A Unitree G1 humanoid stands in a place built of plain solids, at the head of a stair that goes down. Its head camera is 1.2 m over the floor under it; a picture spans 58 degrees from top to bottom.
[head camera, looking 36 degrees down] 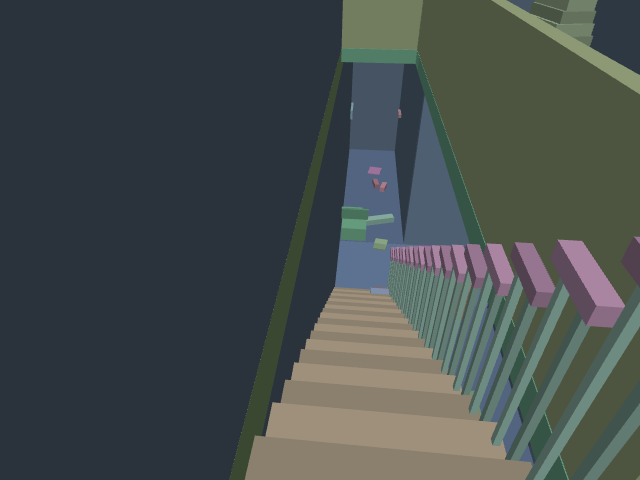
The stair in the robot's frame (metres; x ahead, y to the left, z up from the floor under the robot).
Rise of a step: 0.19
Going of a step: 0.25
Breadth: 0.90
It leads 6 degrees to the right of straight ahead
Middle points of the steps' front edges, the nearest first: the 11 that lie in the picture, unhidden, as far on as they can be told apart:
0.75 -0.23 -0.19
1.00 -0.25 -0.38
1.25 -0.28 -0.57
1.50 -0.30 -0.76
1.75 -0.33 -0.95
2.00 -0.35 -1.14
2.25 -0.38 -1.33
2.50 -0.40 -1.52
2.76 -0.43 -1.71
3.01 -0.45 -1.90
3.26 -0.48 -2.09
